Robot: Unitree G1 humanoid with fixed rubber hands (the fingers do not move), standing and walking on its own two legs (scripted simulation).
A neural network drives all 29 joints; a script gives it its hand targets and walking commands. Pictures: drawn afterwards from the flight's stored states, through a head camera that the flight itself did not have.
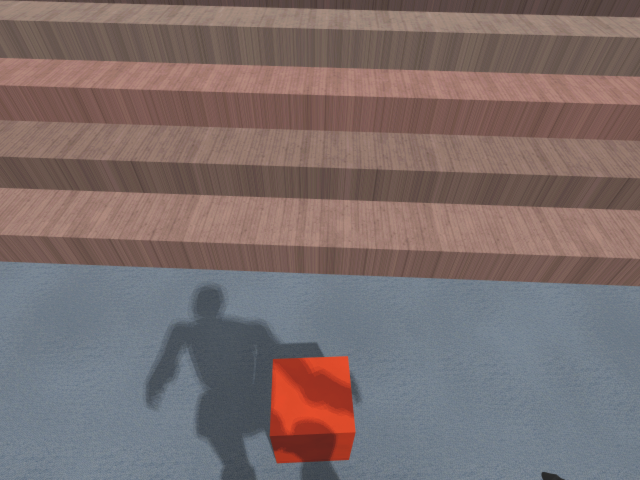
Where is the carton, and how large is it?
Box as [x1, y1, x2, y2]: [270, 356, 355, 462]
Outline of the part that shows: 347,356 273,359 270,438 277,462 348,459 355,431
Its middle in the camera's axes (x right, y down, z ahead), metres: -0.03 +0.49 +1.10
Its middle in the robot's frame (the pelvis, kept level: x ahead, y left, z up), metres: +0.45 +0.02 -0.66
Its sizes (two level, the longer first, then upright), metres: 0.210 0.200 0.250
